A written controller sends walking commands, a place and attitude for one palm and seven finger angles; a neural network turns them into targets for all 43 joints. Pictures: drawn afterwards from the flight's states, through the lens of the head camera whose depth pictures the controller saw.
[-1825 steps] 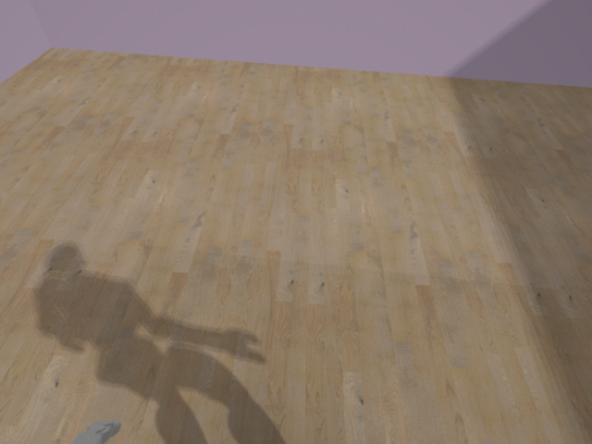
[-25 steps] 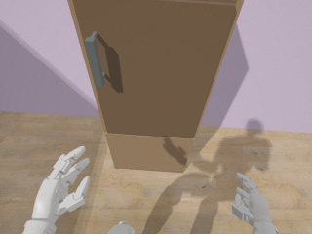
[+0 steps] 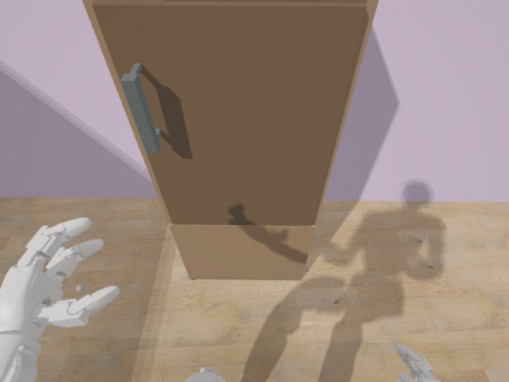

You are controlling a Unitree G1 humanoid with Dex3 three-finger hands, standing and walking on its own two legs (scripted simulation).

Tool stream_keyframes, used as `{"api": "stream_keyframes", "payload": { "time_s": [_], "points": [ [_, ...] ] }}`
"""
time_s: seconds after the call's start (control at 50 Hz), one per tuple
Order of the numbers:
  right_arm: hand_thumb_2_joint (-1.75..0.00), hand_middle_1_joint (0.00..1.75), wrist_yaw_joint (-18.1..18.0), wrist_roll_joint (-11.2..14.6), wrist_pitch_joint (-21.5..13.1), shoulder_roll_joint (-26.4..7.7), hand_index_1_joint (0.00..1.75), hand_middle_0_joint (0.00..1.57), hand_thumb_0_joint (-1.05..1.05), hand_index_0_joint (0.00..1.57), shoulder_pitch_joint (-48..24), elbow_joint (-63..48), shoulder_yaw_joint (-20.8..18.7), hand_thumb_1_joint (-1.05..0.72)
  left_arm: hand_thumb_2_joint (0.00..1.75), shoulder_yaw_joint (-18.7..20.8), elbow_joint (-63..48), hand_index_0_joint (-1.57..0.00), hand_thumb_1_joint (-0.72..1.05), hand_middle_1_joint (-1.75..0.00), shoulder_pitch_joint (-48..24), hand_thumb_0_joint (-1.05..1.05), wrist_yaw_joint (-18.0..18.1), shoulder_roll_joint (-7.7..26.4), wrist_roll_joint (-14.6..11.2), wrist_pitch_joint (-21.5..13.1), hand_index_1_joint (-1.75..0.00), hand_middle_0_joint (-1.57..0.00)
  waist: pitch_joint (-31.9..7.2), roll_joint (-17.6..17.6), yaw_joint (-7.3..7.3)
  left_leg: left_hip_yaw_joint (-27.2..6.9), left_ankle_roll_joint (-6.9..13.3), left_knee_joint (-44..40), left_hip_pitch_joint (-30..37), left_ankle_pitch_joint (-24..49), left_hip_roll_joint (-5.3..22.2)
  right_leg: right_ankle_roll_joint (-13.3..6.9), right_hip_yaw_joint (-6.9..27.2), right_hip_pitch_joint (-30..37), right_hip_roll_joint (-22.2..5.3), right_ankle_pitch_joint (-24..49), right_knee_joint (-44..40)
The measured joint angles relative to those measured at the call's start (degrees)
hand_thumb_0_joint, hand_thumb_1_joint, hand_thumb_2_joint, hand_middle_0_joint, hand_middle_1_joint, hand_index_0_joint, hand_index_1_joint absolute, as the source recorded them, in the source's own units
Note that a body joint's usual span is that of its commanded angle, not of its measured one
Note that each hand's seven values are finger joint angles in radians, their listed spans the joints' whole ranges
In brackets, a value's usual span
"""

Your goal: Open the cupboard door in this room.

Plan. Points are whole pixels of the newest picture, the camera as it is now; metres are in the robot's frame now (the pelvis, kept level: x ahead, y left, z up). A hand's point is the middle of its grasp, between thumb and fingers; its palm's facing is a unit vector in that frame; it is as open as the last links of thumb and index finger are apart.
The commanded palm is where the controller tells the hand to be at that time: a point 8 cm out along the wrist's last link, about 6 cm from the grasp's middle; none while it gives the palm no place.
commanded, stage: raise the hand with hooked fingers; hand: left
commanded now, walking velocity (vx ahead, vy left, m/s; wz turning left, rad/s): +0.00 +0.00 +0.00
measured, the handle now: (145, 110) +0.55 +0.23 +0.13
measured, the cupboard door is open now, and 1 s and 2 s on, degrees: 0 0 0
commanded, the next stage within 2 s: move the hooked fingers beside the handle in 1.24 s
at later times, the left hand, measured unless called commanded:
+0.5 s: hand (31, 257) +0.25 +0.30 +0.12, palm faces +0.05 -1.00 -0.04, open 13.8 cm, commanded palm +0.22 +0.35 +0.13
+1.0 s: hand (31, 234) +0.27 +0.29 +0.15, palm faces +0.05 -1.00 -0.03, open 14.0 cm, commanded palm +0.24 +0.34 +0.15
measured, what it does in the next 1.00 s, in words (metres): stands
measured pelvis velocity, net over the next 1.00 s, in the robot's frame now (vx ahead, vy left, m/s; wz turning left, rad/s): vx -0.01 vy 0.01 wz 0.03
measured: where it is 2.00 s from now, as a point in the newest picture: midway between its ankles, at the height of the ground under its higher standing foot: outside the picture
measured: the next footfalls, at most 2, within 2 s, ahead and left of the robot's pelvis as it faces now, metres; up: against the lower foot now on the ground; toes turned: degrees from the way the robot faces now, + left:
none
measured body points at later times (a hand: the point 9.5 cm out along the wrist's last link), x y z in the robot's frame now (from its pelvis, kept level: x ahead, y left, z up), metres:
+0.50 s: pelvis -0.01 +0.04 +0.02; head +0.00 +0.04 +0.47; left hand +0.24 +0.36 +0.12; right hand +0.19 -0.18 -0.04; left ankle +0.06 +0.13 -0.69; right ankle -0.02 -0.10 -0.69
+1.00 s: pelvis -0.01 +0.01 +0.03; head -0.01 +0.01 +0.48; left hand +0.26 +0.35 +0.15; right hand +0.15 -0.23 -0.04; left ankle +0.06 +0.13 -0.69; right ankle -0.02 -0.10 -0.69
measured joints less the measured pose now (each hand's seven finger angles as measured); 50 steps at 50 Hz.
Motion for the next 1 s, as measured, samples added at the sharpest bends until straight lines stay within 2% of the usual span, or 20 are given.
{"api": "stream_keyframes", "payload": {
  "time_s": [0.04,0.08,0.18,0.24,0.32,0.4,0.48,0.52,0.68,0.82,0.9,1.0],
  "points": [
    [-0.90,0.30,0.27,0.00,-0.26,-0.86,0.30,0.20,0.01,0.21,0.42,0.30,-0.57,-0.90,0.54,-0.08,-1.11,-0.26,0.05,-0.85,0.31,0.01,0.44,-0.53,0.39,-2.48,-0.85,-0.26,0.13,-0.17,0.52,0.03,0.41,-0.25,0.26,0.02,-0.33,0.35,-0.03,0.51,-0.30,0.17,-0.60],
    [-0.90,0.30,0.29,0.15,-0.44,-1.76,0.30,0.20,0.01,0.20,0.05,0.61,-0.76,-0.90,0.52,-0.89,-0.67,-0.27,0.00,-0.88,-0.55,0.00,-0.28,-0.58,0.90,-3.53,-0.88,-0.26,0.48,-0.13,0.83,-0.25,0.82,-0.04,0.07,0.00,-0.69,0.67,-0.35,0.74,-0.59,0.25,-0.86],
    [-0.90,0.30,-0.54,0.56,-0.87,-2.46,0.30,0.20,0.01,0.20,-2.54,0.38,-0.23,-0.90,0.47,-3.24,1.94,-0.27,-0.12,-0.95,-3.76,0.00,-2.77,0.69,2.20,-0.54,-0.95,-0.27,1.60,-0.40,1.08,-0.44,1.68,-0.58,0.74,0.42,-1.19,1.34,-0.60,1.99,-0.98,1.13,-2.33],
    [-0.90,0.30,-0.85,0.49,-1.44,-1.75,0.30,0.20,0.01,0.20,-3.76,-0.53,0.44,-0.90,0.44,-3.22,0.88,-0.28,-0.19,-1.00,-5.03,0.00,-2.10,1.52,2.66,0.92,-1.00,-0.28,1.78,-0.79,1.17,-0.26,1.98,-1.74,2.34,0.83,-1.32,1.59,-0.47,3.73,-1.05,1.95,-4.00],
    [-0.90,0.30,-0.65,0.48,-1.71,-0.58,0.30,0.20,0.01,0.20,-4.82,-1.74,1.74,-0.90,0.40,-1.60,-0.65,-0.29,-0.28,-1.06,-7.54,0.00,-0.73,2.43,1.91,1.32,-1.06,-0.29,1.59,-0.89,1.52,-0.25,2.27,-3.37,4.80,1.36,-1.56,1.93,-0.51,6.55,-1.16,2.97,-6.39],
    [-0.90,0.30,-0.58,0.91,-0.86,0.01,0.30,0.20,0.01,0.21,-5.42,-2.68,3.14,-0.90,0.36,-0.54,2.16,-0.30,-0.37,-1.12,-11.98,0.00,-1.47,3.82,1.78,4.96,-1.12,-0.29,1.43,-0.50,2.27,-0.42,2.57,-5.08,6.59,2.25,-2.00,2.25,-0.78,8.60,-1.46,3.99,-8.44],
    [-0.90,0.30,-0.90,1.19,-0.13,-0.02,0.30,0.20,0.01,0.21,-5.75,-3.36,4.19,-0.90,0.33,-1.03,5.87,-0.30,-0.44,-1.16,-15.08,-0.01,-2.88,4.82,2.75,10.12,-1.16,-0.29,2.21,0.12,2.70,-0.47,2.86,-6.96,8.03,3.43,-2.43,2.41,-0.92,10.07,-1.76,5.12,-10.27],
    [-0.90,0.30,-1.04,1.05,0.00,-0.04,0.30,0.20,0.01,0.21,-5.72,-3.43,4.52,-0.90,0.32,-1.13,6.23,-0.30,-0.46,-1.17,-15.59,-0.01,-3.06,4.99,3.40,11.33,-1.17,-0.29,2.75,0.19,2.76,-0.40,2.93,-7.82,8.74,3.96,-2.53,2.41,-0.88,10.69,-1.83,5.60,-11.01],
    [-0.90,0.30,-1.63,0.83,0.07,-0.28,0.30,0.20,0.01,0.21,-4.25,-1.43,5.15,-0.90,0.31,1.97,6.99,-0.30,-0.50,-1.20,-19.90,-0.01,-3.59,6.50,2.99,9.50,-1.20,-0.30,4.06,-0.41,2.78,-0.71,2.52,-10.69,11.91,5.39,-2.45,2.03,-1.18,13.86,-1.52,6.99,-13.86],
    [-0.90,0.30,-2.17,1.62,0.47,-1.75,0.30,0.20,0.01,0.21,-2.97,-0.90,4.35,-0.90,0.31,2.69,13.13,-0.30,-0.50,-1.20,-23.95,-0.01,-6.45,9.55,2.78,13.83,-1.20,-0.30,4.00,0.49,1.96,-0.95,2.08,-12.79,13.09,6.61,-2.27,1.70,-1.38,14.80,-1.22,7.92,-15.53],
    [-0.90,0.30,-1.71,1.58,0.32,-2.37,0.30,0.20,0.01,0.21,-2.45,-1.16,3.65,-0.90,0.30,2.47,13.15,-0.30,-0.50,-1.20,-22.29,-0.01,-7.30,8.85,2.35,13.70,-1.20,-0.30,3.77,0.66,1.59,-0.68,1.76,-13.30,13.20,6.81,-1.89,1.39,-1.03,14.53,-0.88,8.04,-15.63],
    [-0.90,0.30,-1.44,1.29,0.00,-2.52,0.30,0.20,0.01,0.21,-2.23,-1.04,3.15,-0.90,0.30,2.78,11.96,-0.30,-0.50,-1.20,-21.05,-0.01,-6.21,6.89,2.45,11.52,-1.20,-0.30,4.10,0.35,1.59,-0.81,1.20,-13.32,13.52,6.71,-1.48,0.85,-1.07,14.64,-0.46,7.69,-15.27]
  ]
}}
